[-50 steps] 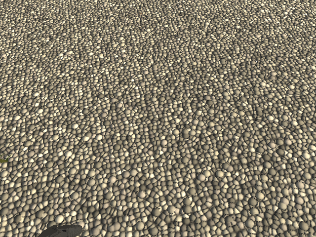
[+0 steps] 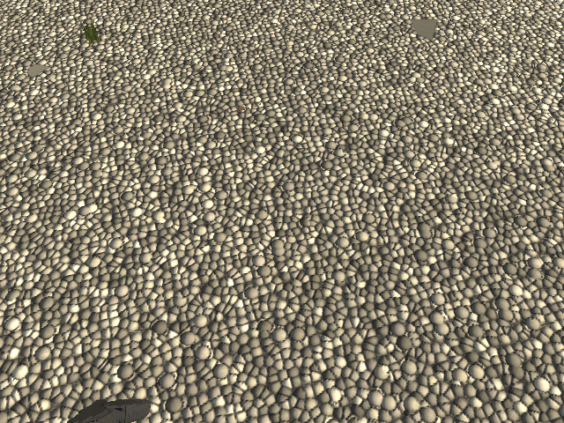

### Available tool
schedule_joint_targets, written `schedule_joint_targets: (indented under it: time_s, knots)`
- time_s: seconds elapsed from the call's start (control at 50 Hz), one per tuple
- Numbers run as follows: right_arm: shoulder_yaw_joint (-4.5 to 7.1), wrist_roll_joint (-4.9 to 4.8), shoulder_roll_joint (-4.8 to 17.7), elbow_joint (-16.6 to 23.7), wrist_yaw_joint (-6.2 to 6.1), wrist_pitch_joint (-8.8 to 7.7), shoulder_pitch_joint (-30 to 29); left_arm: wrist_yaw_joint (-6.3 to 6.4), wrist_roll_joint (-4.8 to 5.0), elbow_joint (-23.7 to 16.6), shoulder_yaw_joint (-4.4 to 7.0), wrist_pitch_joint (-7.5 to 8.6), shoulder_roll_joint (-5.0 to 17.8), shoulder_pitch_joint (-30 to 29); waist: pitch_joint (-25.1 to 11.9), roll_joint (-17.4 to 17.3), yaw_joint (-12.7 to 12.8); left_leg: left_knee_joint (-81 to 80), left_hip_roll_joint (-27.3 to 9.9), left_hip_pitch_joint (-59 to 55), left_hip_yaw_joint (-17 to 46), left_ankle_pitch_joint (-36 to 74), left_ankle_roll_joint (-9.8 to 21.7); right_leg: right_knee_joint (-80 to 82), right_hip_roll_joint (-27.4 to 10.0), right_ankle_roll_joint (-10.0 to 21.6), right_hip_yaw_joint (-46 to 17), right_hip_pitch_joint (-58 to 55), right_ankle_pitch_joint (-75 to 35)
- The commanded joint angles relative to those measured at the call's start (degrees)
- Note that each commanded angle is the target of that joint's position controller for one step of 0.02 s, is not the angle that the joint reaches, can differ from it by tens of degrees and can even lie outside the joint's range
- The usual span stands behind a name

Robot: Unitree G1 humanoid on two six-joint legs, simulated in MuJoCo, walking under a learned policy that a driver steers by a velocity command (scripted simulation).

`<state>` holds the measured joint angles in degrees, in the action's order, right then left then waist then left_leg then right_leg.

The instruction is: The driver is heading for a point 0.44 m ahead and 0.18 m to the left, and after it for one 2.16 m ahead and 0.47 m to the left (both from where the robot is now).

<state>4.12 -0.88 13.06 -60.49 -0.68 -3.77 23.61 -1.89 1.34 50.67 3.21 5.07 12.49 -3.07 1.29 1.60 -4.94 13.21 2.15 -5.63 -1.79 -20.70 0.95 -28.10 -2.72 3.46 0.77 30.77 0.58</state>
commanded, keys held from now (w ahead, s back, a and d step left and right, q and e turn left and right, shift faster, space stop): w+q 0.66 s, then w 0.34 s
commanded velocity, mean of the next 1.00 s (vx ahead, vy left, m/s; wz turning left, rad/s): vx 0.50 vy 0.00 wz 0.38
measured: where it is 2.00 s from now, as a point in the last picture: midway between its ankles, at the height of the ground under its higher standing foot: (140, 214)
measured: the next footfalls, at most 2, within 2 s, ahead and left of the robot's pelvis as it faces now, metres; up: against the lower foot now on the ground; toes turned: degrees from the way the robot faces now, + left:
right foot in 0.02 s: +0.20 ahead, -0.12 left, +0.00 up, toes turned -2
left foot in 0.60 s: +0.45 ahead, +0.16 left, +0.00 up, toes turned +21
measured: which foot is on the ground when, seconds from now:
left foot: down 0.00-0.04, up 0.06-0.58, down 0.60-1.00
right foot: up 0.00-0.00, down 0.02-0.58, up 0.60-1.00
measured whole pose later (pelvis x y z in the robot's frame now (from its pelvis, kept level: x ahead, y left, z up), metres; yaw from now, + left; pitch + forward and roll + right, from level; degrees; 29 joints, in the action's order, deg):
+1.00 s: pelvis +0.53 +0.11 +0.01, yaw +25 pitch +1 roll +1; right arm 4.0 -0.6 13.5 -51.5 -0.3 -4.3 18.8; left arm -0.8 0.6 49.7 3.6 5.5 15.1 0.5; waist 1.4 2.8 -3.8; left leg 14.0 5.8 0.1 3.1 -15.1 5.2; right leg -32.1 -5.4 -0.4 -1.6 36.8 -6.8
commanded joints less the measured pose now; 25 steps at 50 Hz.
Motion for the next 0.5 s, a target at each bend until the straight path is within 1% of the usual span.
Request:
schedule_joint_targets:
  time_s: [0.02, 0.04, 0.06, 0.08, 0.1, 0.12, 0.14, 0.16, 0.18, 0.2, 0.22, 0.26, 0.3, 0.34, 0.38, 0.42, 0.46, 0.48, 0.5]
  knots:
    - [1.36, -0.09, 8.41, 2.55, -0.17, 0.25, -1.97, 0.37, -0.29, 0.59, 3.75, 1.27, 10.68, 11.67, -6.72, -5.87, 10.51, 17.78, -12.88, 6.09, 5.24, 47.44, 6.57, 0.94, 1.76, 3.35, 0.81, -21.20, 1.66]
    - [0.45, 0.91, 6.62, 4.40, -0.08, 0.18, -2.29, 1.01, -1.26, 2.77, 4.92, 1.34, 15.24, 23.33, -16.21, 0.30, 13.94, 36.04, -8.37, 19.60, 2.84, 29.56, 4.44, -1.19, -9.60, 6.91, -11.50, -40.61, 0.21]
    - [-1.52, 0.12, -0.79, 3.99, 0.34, -0.84, 5.21, 0.67, -1.10, 4.07, 5.03, 0.97, 17.07, 26.11, -24.03, 15.28, 10.13, 54.28, 0.86, 40.75, 3.08, -10.86, 1.14, 5.46, -22.08, 14.53, -35.99, -57.61, 10.45]
    - [0.00, -1.18, 5.44, 3.37, 0.35, -1.72, 1.43, 0.78, -0.90, 3.55, 3.50, 0.91, 11.45, 25.23, -21.02, 8.82, 12.07, 60.95, -1.64, 45.68, 10.26, -12.78, 1.92, 8.95, -20.15, 12.13, -37.28, -53.84, 17.15]
    - [0.91, -2.19, 8.06, 5.11, 0.22, -2.13, -3.64, 1.03, -0.76, 2.71, 2.72, 1.15, 9.19, 19.82, -12.70, 6.78, 11.12, 61.72, -4.21, 48.78, 9.15, -7.57, 2.58, 10.66, -18.74, 9.47, -28.63, -45.75, 15.90]
    - [1.07, -2.17, 7.76, 5.50, -0.25, -2.03, -5.98, 1.02, -1.05, 1.88, 2.14, 1.40, 7.78, 14.95, -8.16, 2.78, 9.02, 59.69, -7.07, 46.40, 7.79, -2.27, 2.57, 12.90, -16.85, 8.12, -22.36, -36.92, 12.29]
    - [1.53, -1.49, 6.99, 5.56, -0.60, -1.57, -7.02, 0.89, -1.42, 1.85, 1.73, 1.65, 6.07, 12.15, -4.77, 1.96, 7.46, 57.05, -8.71, 44.05, 7.48, 1.03, 2.52, 15.28, -15.02, 7.25, -17.30, -30.15, 9.61]
    - [1.65, -1.37, 5.42, 5.31, -0.56, -0.81, -5.53, 0.87, -2.07, 2.18, 1.45, 1.87, 5.19, 11.01, -3.84, 3.53, 5.60, 55.47, -10.15, 40.49, 7.92, 3.35, 2.67, 17.11, -13.61, 6.44, -13.34, -25.85, 8.02]
    - [1.62, -1.47, 3.87, 5.11, -0.48, -0.08, -4.58, 0.86, -2.19, 2.66, 1.41, 1.92, 4.63, 10.95, -3.28, 4.01, 4.82, 54.45, -10.55, 38.81, 7.81, 4.24, 2.78, 18.53, -12.78, 6.26, -10.73, -23.65, 7.22]
    - [1.67, -1.59, 3.00, 5.23, -0.47, 0.57, -4.51, 1.03, -2.07, 3.16, 1.47, 2.00, 4.85, 11.31, -2.31, 3.75, 4.32, 53.47, -10.86, 38.97, 7.66, 4.95, 2.78, 19.58, -12.43, 6.34, -8.16, -22.26, 5.84]
    - [1.81, -1.53, 2.95, 5.89, -0.53, 1.07, -5.65, 1.32, -2.09, 3.54, 1.70, 2.11, 5.79, 11.70, -1.21, 3.31, 4.05, 52.39, -11.06, 40.41, 7.72, 6.84, 2.62, 20.50, -12.46, 6.46, -6.18, -21.50, 4.35]
    - [2.13, -1.11, 3.55, 7.36, -0.48, 1.63, -8.80, 2.05, -2.34, 4.04, 2.07, 2.13, 7.23, 12.75, 0.42, 1.92, 4.17, 48.58, -11.05, 44.25, 8.55, 11.85, 2.00, 21.58, -12.55, 6.63, -2.95, -21.95, 1.58]
    - [2.22, -0.72, 3.62, 8.42, 0.03, 1.50, -11.36, 2.69, -2.52, 4.40, 2.20, 1.90, 7.85, 13.86, 1.24, 1.49, 4.52, 43.20, -10.54, 46.39, 8.65, 17.50, 1.49, 21.91, -12.09, 6.21, 0.39, -23.34, -0.99]
    - [1.97, -0.55, 3.32, 9.44, 0.82, 1.25, -14.20, 3.13, -2.48, 4.34, 2.21, 1.64, 8.36, 14.28, 1.86, 1.26, 5.03, 37.03, -10.09, 45.63, 6.78, 22.47, 1.33, 22.11, -11.14, 5.34, 4.18, -23.95, -2.73]
    - [1.41, -0.35, 2.71, 11.02, 1.57, 1.21, -18.53, 3.51, -2.09, 4.60, 2.33, 1.34, 9.07, 15.99, 3.06, 0.48, 6.50, 32.08, -9.66, 45.01, 3.93, 24.86, 1.40, 22.50, -11.24, 4.94, 6.83, -25.23, -3.51]
    - [0.86, -0.29, 2.19, 12.92, 2.28, 1.28, -22.61, 3.70, -1.67, 5.36, 2.54, 0.80, 9.74, 18.84, 4.43, -0.35, 7.99, 28.46, -9.32, 46.55, 2.31, 24.41, 1.85, 21.59, -12.35, 4.92, 8.45, -29.30, -5.19]
    - [0.52, -0.38, 2.11, 14.88, 3.02, 1.36, -25.67, 3.71, -1.27, 5.90, 2.85, -0.02, 10.46, 20.99, 5.30, -0.45, 8.81, 25.91, -8.68, 48.29, 0.68, 21.41, 2.54, 19.32, -13.74, 4.82, 9.72, -34.24, -8.61]
    - [0.47, -0.45, 2.28, 15.80, 3.42, 1.42, -26.58, 3.70, -1.04, 5.97, 3.03, -0.46, 10.90, 21.41, 5.37, -0.11, 8.72, 25.01, -8.12, 48.19, -0.36, 19.03, 3.05, 17.72, -14.37, 4.61, 10.40, -36.16, -11.72]
    - [0.59, -0.52, 2.76, 16.58, 3.80, 1.49, -26.67, 3.72, -0.82, 5.72, 3.24, -0.83, 11.53, 20.97, 4.88, 0.58, 7.98, 24.18, -7.12, 46.41, -1.67, 16.35, 3.82, 15.50, -14.71, 4.15, 11.33, -37.21, -17.82]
